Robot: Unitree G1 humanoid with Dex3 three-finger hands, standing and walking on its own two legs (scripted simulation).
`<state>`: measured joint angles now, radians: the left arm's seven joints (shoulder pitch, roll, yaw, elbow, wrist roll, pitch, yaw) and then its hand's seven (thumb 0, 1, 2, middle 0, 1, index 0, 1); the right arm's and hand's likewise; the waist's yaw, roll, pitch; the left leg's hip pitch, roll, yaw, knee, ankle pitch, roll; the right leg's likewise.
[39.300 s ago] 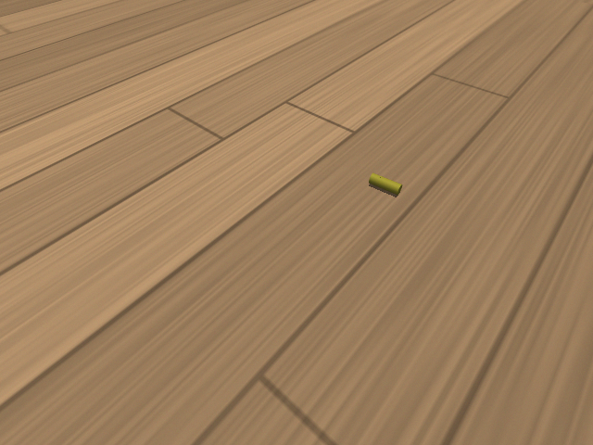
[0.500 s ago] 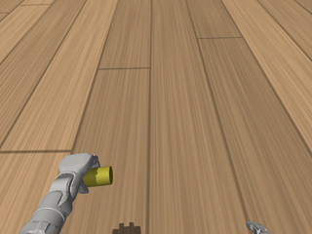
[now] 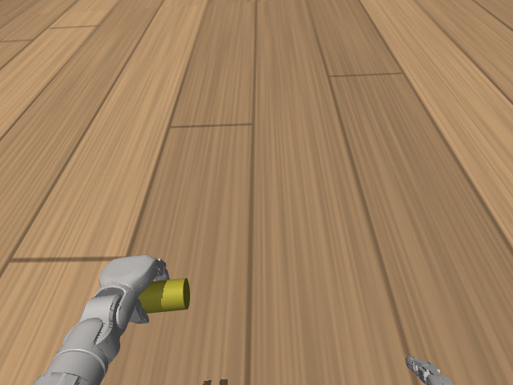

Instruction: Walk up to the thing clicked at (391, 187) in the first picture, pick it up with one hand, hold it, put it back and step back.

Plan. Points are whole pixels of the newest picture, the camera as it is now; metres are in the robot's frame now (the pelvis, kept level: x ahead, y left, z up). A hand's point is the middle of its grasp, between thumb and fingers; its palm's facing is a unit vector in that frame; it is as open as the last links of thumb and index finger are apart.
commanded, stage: hold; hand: left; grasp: from above
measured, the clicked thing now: (144, 297) +0.31 +0.22 -0.08
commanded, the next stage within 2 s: crouch in 1.16 s
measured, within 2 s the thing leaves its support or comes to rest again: neither
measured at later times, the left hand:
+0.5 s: hand (139, 306) +0.28 +0.21 -0.03, palm faces -0.46 -0.04 -0.89, open 8.4 cm
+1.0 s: hand (135, 309) +0.27 +0.21 -0.03, palm faces -0.47 -0.04 -0.88, open 8.5 cm
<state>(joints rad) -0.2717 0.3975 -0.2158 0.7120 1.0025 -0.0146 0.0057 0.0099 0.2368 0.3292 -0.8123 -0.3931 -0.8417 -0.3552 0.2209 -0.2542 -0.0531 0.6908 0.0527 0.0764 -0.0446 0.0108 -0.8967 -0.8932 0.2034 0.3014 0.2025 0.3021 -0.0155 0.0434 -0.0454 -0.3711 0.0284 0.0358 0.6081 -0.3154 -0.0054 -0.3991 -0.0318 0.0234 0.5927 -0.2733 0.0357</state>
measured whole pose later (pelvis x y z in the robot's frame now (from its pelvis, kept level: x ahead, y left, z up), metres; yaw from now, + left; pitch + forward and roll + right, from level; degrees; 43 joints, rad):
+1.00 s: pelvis -0.02 -0.01 +0.01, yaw +0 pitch +0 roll +0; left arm -0.24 0.41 -0.23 0.64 0.99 -0.04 -0.05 0.01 0.22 0.34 -0.80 -0.45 -0.83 -0.42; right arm 0.18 -0.25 -0.03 0.68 0.06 0.09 -0.07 0.01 -0.90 -0.90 0.20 0.30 0.20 0.30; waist 0.00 0.05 0.00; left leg -0.25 0.02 0.04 0.48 -0.24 -0.01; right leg -0.30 -0.03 0.03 0.49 -0.21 0.03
